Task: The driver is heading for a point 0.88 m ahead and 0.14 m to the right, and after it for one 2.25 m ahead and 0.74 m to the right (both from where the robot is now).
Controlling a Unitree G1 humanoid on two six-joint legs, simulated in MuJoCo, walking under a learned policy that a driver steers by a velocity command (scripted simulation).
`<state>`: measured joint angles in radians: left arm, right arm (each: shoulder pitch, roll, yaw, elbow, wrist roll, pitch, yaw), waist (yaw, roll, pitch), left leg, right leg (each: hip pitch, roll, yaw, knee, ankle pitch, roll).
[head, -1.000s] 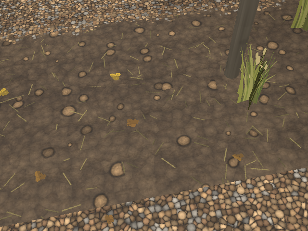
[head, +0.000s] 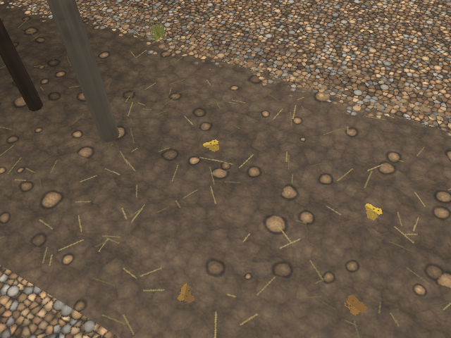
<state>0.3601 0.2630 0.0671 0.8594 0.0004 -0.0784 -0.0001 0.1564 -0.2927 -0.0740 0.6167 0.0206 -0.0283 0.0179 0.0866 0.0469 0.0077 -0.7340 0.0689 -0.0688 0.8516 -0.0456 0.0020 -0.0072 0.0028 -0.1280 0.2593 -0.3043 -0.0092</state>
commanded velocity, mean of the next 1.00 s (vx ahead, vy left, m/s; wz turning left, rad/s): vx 0.49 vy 0.00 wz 0.11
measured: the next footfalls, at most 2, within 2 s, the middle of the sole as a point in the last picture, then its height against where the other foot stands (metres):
left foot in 0.16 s outside the picture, level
right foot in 0.66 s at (290, 313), level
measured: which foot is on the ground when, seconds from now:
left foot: up 0.00-0.14, down 0.16-0.68, up 0.70-1.00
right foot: down 0.00-0.16, up 0.18-0.64, down 0.66-1.00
